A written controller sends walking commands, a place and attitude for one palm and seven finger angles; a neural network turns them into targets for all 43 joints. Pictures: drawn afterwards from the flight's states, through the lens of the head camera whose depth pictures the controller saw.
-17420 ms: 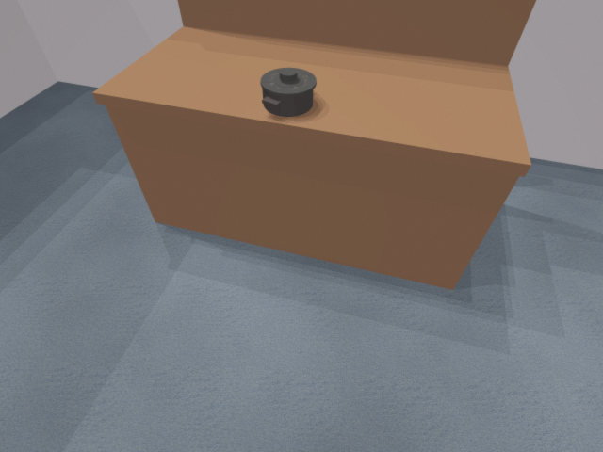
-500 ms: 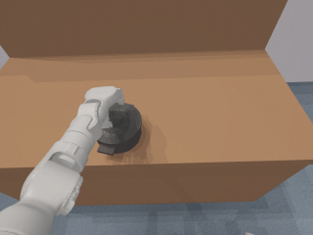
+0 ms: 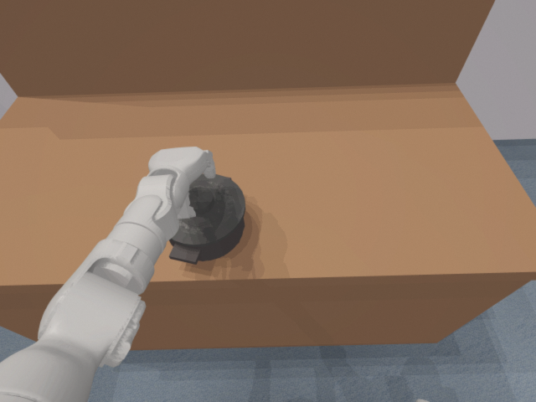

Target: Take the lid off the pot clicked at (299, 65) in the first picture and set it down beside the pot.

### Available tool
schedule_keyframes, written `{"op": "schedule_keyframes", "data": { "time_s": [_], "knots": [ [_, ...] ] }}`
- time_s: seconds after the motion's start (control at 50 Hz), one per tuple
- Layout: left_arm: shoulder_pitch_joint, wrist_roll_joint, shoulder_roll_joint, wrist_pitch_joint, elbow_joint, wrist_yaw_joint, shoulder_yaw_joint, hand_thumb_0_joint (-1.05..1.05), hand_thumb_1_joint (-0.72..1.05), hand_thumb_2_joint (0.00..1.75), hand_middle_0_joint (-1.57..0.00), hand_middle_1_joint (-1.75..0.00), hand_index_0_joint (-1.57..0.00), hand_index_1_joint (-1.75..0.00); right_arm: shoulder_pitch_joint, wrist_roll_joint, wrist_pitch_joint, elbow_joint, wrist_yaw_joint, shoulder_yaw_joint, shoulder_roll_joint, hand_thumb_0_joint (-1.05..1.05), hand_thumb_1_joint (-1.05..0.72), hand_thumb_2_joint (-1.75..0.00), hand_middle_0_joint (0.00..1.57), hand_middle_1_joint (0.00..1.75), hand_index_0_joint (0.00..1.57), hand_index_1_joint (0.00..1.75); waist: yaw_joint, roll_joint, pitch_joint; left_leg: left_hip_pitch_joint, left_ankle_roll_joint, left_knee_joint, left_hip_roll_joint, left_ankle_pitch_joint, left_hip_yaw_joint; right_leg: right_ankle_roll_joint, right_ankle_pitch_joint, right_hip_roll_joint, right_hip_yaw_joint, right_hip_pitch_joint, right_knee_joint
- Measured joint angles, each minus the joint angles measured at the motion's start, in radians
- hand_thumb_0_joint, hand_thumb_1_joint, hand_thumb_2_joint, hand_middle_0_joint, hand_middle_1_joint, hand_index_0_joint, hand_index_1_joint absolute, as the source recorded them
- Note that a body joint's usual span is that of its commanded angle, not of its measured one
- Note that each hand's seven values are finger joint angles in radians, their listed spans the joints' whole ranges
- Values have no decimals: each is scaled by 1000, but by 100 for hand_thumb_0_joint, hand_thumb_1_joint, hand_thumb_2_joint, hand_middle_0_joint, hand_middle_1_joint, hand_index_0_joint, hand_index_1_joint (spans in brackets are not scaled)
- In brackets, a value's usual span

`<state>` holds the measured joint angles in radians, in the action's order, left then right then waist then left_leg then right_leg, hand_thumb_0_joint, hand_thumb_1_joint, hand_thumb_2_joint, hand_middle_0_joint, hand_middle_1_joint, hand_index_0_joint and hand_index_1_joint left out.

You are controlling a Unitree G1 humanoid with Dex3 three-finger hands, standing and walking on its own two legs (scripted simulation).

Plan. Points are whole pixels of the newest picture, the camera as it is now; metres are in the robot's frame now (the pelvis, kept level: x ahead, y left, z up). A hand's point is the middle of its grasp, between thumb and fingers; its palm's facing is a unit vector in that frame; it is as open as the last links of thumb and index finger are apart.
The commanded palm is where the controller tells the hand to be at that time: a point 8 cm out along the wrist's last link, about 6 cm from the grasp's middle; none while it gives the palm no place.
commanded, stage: move the open hand above the knob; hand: left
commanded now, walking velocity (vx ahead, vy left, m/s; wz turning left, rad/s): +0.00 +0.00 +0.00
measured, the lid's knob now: (199, 200) +0.47 +0.12 -0.01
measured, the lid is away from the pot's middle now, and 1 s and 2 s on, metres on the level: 0.00 0.00 0.00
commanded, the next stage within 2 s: lower the open fingers around the knob in 0.24 s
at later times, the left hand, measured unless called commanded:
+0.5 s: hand (181, 201) +0.43 +0.14 +0.04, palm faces -0.39 -0.06 -0.92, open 10.5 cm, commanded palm +0.44 +0.13 +0.09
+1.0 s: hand (192, 203) +0.45 +0.13 +0.01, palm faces -0.40 -0.04 -0.92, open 10.5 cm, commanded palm +0.46 +0.12 +0.06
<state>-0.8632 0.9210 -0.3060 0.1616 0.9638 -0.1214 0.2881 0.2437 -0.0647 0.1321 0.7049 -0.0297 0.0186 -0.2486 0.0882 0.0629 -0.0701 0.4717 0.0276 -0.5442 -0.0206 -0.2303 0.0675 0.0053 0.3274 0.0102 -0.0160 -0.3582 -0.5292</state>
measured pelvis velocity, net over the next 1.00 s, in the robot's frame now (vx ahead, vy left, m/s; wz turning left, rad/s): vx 0.00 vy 0.00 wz -0.02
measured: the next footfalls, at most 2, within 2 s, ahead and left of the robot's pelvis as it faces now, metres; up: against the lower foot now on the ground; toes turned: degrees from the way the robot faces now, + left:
none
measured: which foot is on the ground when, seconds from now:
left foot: down 0.00-1.00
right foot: down 0.00-1.00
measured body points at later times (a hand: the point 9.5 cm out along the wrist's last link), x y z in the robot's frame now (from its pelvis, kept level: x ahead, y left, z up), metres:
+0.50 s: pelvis +0.00 +0.00 +0.00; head +0.04 -0.02 +0.45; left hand +0.45 +0.14 +0.09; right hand +0.07 -0.27 -0.13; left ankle +0.02 +0.11 -0.73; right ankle -0.05 -0.12 -0.73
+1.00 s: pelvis +0.00 +0.00 +0.00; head +0.06 -0.01 +0.44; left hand +0.46 +0.13 +0.06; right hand +0.02 -0.27 -0.14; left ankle +0.02 +0.11 -0.73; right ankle -0.05 -0.12 -0.73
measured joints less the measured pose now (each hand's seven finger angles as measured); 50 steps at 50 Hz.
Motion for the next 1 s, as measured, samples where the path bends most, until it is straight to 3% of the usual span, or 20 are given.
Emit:
{"op": "schedule_keyframes", "data": {
  "time_s": [0.18, 0.6, 1.0],
  "knots": [
    [9, 3, -13, -7, -2, -8, -18, 0, -11, 100, -53, -67, -53, -66, 21, 3, -2, -1, -3, 4, -5, 1, -90, -90, 20, 30, 20, 30, 8, 0, -4, -5, 0, 4, -3, -1, 5, 0, -3, -3, 6, 3, 7],
    [30, 2, -8, -33, 1, 3, 6, 0, -11, 100, -53, -67, -52, -66, 6, 0, -4, -2, -6, 6, -6, 1, -90, -90, 20, 30, 20, 30, -4, -8, 0, 7, 0, -10, -2, 0, -3, 0, -2, -2, -2, -5, -6],
    [-15, 31, -4, -25, 107, 69, -29, 0, -11, 100, -55, -69, -52, -66, 62, 11, -13, 34, -3, 14, -6, 1, -90, -90, 20, 30, 20, 30, 31, -9, -12, 81, -2, -48, -15, -15, 7, -2, 8, -13, 10, -82, -42]
  ]
}}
